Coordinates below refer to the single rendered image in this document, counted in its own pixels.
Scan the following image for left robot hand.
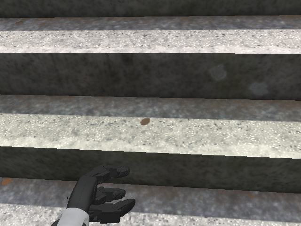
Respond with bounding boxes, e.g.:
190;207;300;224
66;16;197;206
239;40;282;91
67;163;135;224

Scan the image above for robot left forearm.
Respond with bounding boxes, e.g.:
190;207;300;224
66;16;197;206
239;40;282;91
51;208;89;226

